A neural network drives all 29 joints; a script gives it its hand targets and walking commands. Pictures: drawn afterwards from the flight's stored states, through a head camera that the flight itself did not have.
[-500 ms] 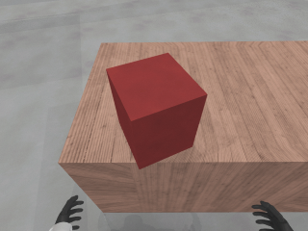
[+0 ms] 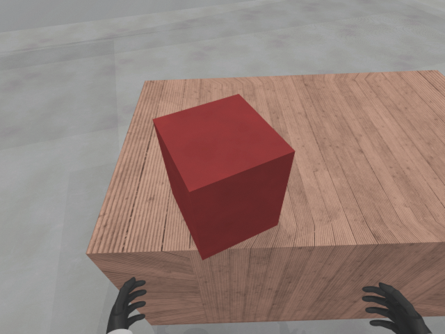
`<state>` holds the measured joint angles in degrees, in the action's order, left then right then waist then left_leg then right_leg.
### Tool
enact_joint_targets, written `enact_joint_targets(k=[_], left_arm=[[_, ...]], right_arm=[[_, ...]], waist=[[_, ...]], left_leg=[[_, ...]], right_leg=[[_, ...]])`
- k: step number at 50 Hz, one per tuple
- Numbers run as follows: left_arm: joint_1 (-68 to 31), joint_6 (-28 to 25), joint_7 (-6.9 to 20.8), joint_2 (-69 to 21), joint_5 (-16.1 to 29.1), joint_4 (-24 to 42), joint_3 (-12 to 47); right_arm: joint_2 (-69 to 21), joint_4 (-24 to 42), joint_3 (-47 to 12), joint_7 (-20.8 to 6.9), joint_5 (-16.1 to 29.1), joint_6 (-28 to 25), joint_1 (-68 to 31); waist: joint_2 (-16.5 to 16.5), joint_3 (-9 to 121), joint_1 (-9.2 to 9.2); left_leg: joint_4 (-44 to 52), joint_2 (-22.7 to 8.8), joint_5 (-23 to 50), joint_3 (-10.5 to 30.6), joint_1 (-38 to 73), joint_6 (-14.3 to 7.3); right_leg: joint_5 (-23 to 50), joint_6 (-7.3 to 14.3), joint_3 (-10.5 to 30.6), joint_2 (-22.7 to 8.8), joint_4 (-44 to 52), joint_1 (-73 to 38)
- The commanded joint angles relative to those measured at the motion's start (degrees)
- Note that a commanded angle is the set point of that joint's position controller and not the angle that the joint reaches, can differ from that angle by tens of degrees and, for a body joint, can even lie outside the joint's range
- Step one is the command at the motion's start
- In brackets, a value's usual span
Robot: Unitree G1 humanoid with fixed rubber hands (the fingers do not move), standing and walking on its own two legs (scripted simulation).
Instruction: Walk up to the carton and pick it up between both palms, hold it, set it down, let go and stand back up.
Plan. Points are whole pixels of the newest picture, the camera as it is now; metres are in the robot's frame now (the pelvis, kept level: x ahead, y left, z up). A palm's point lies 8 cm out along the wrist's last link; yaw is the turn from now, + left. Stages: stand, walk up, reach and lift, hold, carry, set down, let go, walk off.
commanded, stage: reach and lift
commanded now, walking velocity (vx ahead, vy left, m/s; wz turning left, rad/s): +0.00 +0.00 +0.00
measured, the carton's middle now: (220, 176) +0.43 +0.05 +0.02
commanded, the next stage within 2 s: none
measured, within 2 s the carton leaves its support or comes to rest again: neither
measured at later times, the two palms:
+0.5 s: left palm (141, 300) +0.18 +0.17 +0.00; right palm (413, 300) +0.19 -0.29 -0.02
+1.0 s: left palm (157, 272) +0.21 +0.14 +0.04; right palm (408, 275) +0.23 -0.28 +0.01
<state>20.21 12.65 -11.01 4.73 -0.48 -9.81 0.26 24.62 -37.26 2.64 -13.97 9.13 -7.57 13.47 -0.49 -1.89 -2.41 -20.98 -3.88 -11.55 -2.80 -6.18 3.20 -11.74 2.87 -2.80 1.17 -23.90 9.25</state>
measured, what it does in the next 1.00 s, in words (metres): stands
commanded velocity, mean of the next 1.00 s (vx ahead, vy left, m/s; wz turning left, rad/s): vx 0.00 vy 0.00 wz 0.00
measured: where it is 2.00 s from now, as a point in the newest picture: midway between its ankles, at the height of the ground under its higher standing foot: outside the picture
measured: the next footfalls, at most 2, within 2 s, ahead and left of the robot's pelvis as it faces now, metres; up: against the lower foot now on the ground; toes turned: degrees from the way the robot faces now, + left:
none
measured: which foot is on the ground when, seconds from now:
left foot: down 0.00-1.00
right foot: down 0.00-1.00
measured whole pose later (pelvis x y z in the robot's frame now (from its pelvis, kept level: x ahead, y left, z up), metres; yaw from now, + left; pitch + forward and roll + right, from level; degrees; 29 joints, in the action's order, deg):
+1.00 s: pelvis +0.00 -0.02 -0.01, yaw -2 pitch -1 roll +1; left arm 15.3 13.3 -20.2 -6.9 -2.5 9.4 3.9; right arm 30.8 -28.7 -6.6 -15.7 27.1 -12.7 5.3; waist -1.8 0.2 -3.4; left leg -24.5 -4.3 -13.2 -1.0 -10.8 3.3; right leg -13.0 4.5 -1.0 3.1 -28.4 15.0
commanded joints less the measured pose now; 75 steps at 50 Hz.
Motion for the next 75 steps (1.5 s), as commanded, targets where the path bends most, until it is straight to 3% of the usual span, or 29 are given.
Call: enact_joint_targets(k=[1,4,8,10,13,15,18,22,23,24,28,31,33,35,36,38,39,43,44,48,51,53,54,57,59,60,65,70,75], left_arm=[[-3.3,-5.2,-1.4,3.1,-0.6,13.0,-1.0],[-1.2,-6.1,-2.5,-0.2,-1.3,16.6,-0.2],[0.0,-7.3,-2.6,-1.1,-1.4,18.6,0.2],[0.6,-7.6,-3.2,-2.9,-2.7,20.1,1.0],[0.6,-8.4,-3.5,-5.6,-2.6,20.2,2.7],[2.4,-8.2,-4.7,-6.3,-4.2,22.4,2.4],[1.5,-8.4,-5.3,-8.3,-3.2,23.9,4.4],[1.2,-7.3,-5.8,-9.6,-4.9,23.4,4.0],[0.0,-7.7,-5.8,-9.7,-4.8,24.8,4.1],[0.4,-8.5,-6.3,-9.8,-4.5,26.2,4.1],[-0.6,-8.5,-6.7,-11.6,-5.5,26.0,4.9],[-3.7,-8.6,-7.5,-11.3,-5.6,26.9,4.1],[-5.0,-9.2,-7.8,-11.6,-3.8,32.8,6.2],[-4.4,-9.2,-8.3,-12.6,-4.5,32.0,6.8],[-3.2,-8.4,-8.2,-12.6,-4.4,29.7,6.5],[-5.8,-7.9,-8.5,-13.4,-3.1,31.3,8.1],[-6.6,-7.4,-9.0,-13.7,-3.8,31.5,7.7],[-11.4,-5.6,-9.2,-11.8,-4.3,30.2,4.7],[-12.4,-4.8,-9.2,-12.9,-2.7,31.1,7.0],[-13.9,-2.4,-9.5,-13.4,-2.8,34.3,5.1],[-12.8,-0.2,-8.9,-13.0,-4.2,30.9,2.3],[-17.0,-0.1,-8.9,-12.4,-2.8,33.3,3.2],[-16.4,0.4,-8.9,-14.4,-3.7,32.5,4.1],[-18.6,0.8,-8.0,-12.5,-3.2,32.2,2.0],[-18.2,1.6,-8.8,-13.2,-3.9,34.3,1.5],[-16.9,2.8,-8.4,-13.9,-2.9,34.6,2.6],[-21.5,4.9,-8.4,-12.6,-1.5,36.5,1.6],[-22.9,8.5,-9.0,-14.3,-2.0,41.4,3.5],[-30.9,12.9,-9.1,-12.8,-1.1,42.0,1.7]], right_arm=[[12.0,10.7,3.5,-0.4,3.1,-5.2,-5.2],[13.3,9.3,1.4,-1.2,6.3,-6.8,-5.4],[14.3,10.4,1.5,-1.2,8.1,-8.6,-4.5],[16.9,7.5,2.0,-1.9,8.9,-9.4,-5.1],[16.9,9.1,0.4,-2.0,10.6,-10.9,-6.0],[18.5,7.2,0.5,-2.9,12.1,-11.7,-5.7],[19.0,6.8,0.3,-3.3,13.1,-12.3,-7.2],[20.6,6.2,-0.4,-3.6,15.1,-12.1,-7.4],[19.4,10.1,-0.4,-3.3,15.4,-13.1,-8.4],[19.3,10.0,-1.7,-3.1,15.8,-13.3,-7.8],[19.7,7.5,-2.8,-3.4,17.0,-13.5,-8.0],[18.4,9.5,-4.2,-3.4,18.0,-13.3,-10.4],[20.1,13.6,-2.7,-3.0,18.5,-13.9,-10.4],[19.2,13.8,-3.5,-3.1,19.1,-14.2,-11.1],[18.6,15.4,-4.3,-3.0,19.5,-13.8,-11.0],[20.1,13.6,-2.5,-3.2,19.7,-13.4,-11.4],[20.3,11.7,-2.3,-3.3,19.6,-12.9,-12.7],[18.4,17.1,-3.5,-1.8,18.8,-11.3,-16.1],[20.2,16.0,-1.7,-1.9,18.7,-10.4,-18.3],[19.9,19.8,-2.2,-1.4,19.2,-8.3,-20.1],[19.0,18.2,-3.7,-0.8,18.5,-6.2,-20.4],[19.5,20.3,-2.1,-0.2,18.7,-6.2,-24.9],[19.4,15.7,-3.3,-0.3,18.4,-5.4,-23.7],[18.2,19.3,-4.2,0.3,19.1,-4.5,-26.8],[18.2,19.3,-3.8,0.5,19.1,-3.9,-25.5],[19.1,19.4,-2.3,0.5,19.1,-3.5,-24.6],[19.8,23.4,-3.7,1.7,19.5,-1.3,-30.6],[22.5,18.9,-1.8,1.1,20.4,0.9,-32.1],[23.1,23.7,-0.7,2.1,20.0,3.6,-41.8]], waist=[[-5.6,5.6,-0.06],[-2.9,6.2,-0.79],[-6.0,8.0,0.58],[-3.3,7.5,0.33],[-6.7,8.8,0.2],[-2.5,8.9,-0.79],[-5.7,8.7,-0.9],[-4.9,5.3,-0.72],[-8.2,7.3,-0.82],[-6.1,7.9,-1.33],[-7.4,6.6,-0.17],[-7.9,7.0,-1.49],[-8.6,10.3,-0.2],[-5.8,9.7,-1.87],[-8.5,8.0,-2.2],[-8.2,9.4,-0.09],[-6.2,7.6,-1.11],[-9.7,8.3,-1.91],[-7.9,9.2,-0.75],[-7.8,12.4,-1.86],[-10.9,10.4,-2.38],[-7.7,13.1,-2.07],[-7.2,12.6,-1.48],[-9.7,14.0,-1.72],[-7.6,14.4,-2.39],[-8.8,14.5,-0.24],[-9.0,16.1,-1.92],[-3.0,16.9,-0.69],[-4.6,18.9,-2.14]], left_leg=[[1.5,4.1,2.8,0.1,-1.4,-2.6],[1.0,4.2,8.0,0.4,0.6,-1.7],[-0.5,4.0,8.4,0.5,1.2,-2.1],[-0.3,3.6,11.6,1.3,2.5,-0.8],[-1.0,3.4,13.0,2.1,2.9,-1.6],[-1.0,3.0,13.4,1.7,4.9,-0.3],[-1.3,2.7,13.7,2.1,4.2,-0.7],[-0.8,2.8,10.4,1.6,2.9,-1.1],[-1.7,3.1,11.3,1.5,2.0,-1.8],[-2.2,3.1,12.0,1.2,1.0,-1.7],[-2.0,3.0,8.5,1.7,-0.3,-2.0],[-2.0,3.2,4.0,1.2,-3.8,-2.9],[-2.6,3.0,6.3,1.4,-3.5,-2.2],[-2.5,3.3,5.8,1.2,-2.9,-2.0],[-2.6,3.2,5.1,1.2,-5.1,-2.8],[-2.5,2.8,3.0,1.7,-3.5,-2.8],[-2.0,2.5,2.4,1.8,-3.7,-2.2],[-1.5,2.9,-0.3,1.5,-8.2,-3.6],[-1.1,2.7,-1.7,1.6,-6.2,-3.2],[-1.6,2.7,2.8,1.1,-6.5,-3.2],[-0.4,2.7,4.5,1.0,-7.0,-3.9],[-1.2,3.1,4.5,1.0,-6.0,-3.3],[-0.5,3.0,5.9,1.4,-4.0,-3.1],[-0.4,3.6,5.3,1.0,-7.1,-3.5],[0.4,3.1,7.0,1.3,-5.8,-3.1],[0.2,2.7,8.9,1.9,-3.4,-3.3],[0.6,3.4,10.0,1.4,-4.4,-3.3],[0.4,2.4,17.1,2.1,5.3,-1.0],[0.0,2.5,17.9,2.2,6.0,-1.0]], right_leg=[[2.8,-0.3,4.6,-0.8,6.6,0.2],[8.9,0.2,4.1,-0.4,5.8,1.6],[11.6,-0.2,3.9,-0.1,5.2,0.7],[11.9,0.7,3.1,0.6,5.4,2.4],[15.9,0.2,3.0,0.8,4.7,2.2],[11.5,1.0,2.0,1.5,4.6,4.2],[11.0,1.7,2.0,1.9,4.7,3.8],[8.7,1.5,3.0,1.3,5.4,3.9],[12.0,1.0,3.0,1.3,5.0,2.9],[13.5,1.1,3.9,0.8,3.9,2.0],[9.5,0.8,5.3,0.4,4.7,3.5],[4.0,0.2,7.5,-1.0,4.7,2.0],[7.6,0.2,6.5,-0.3,3.6,1.7],[5.8,0.4,7.1,-0.8,3.8,1.7],[5.9,0.4,8.0,-0.8,4.0,1.2],[3.6,0.4,7.1,-0.8,4.1,2.6],[-0.2,0.8,7.2,-0.6,4.5,4.0],[-2.2,0.0,10.4,-2.1,4.8,0.0],[-5.5,0.0,9.8,-2.0,5.0,1.5],[0.7,0.0,11.1,-2.5,4.6,-1.7],[3.1,0.0,11.2,-1.7,5.5,-3.4],[5.5,0.7,10.8,-1.8,4.3,-4.4],[6.1,0.8,10.1,-1.3,4.8,-3.6],[7.7,0.1,12.3,-2.3,5.8,-7.0],[7.2,0.5,12.4,-2.4,5.9,-7.3],[10.7,0.6,11.3,-1.7,5.7,-7.1],[13.9,0.6,11.1,-1.4,5.6,-7.5],[13.8,2.8,5.5,2.2,6.5,-2.4],[14.1,3.2,5.7,2.6,7.7,-2.6]])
